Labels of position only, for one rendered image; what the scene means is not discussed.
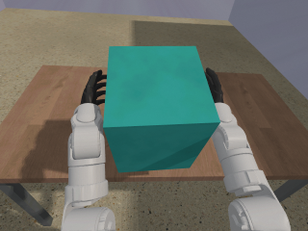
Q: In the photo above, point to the robot left upper arm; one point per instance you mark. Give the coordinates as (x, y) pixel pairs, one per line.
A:
(90, 219)

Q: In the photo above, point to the table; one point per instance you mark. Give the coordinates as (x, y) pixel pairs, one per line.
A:
(34, 136)

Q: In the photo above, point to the robot left forearm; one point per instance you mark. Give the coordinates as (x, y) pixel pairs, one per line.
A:
(85, 157)

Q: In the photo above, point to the robot right upper arm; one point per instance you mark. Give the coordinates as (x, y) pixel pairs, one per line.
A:
(257, 213)

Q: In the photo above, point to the carton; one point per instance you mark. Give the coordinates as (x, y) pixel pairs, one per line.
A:
(159, 111)

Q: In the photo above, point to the robot right forearm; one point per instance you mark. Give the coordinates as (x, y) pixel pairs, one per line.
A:
(241, 173)

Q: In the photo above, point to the robot right hand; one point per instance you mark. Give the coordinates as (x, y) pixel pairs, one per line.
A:
(214, 85)

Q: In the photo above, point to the robot left hand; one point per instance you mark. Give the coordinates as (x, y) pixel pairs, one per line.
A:
(90, 92)

